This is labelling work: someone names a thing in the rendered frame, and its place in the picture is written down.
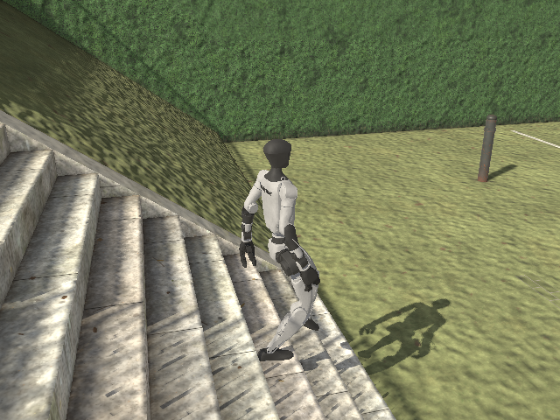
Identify stairs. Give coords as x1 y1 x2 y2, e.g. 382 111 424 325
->
0 124 396 420

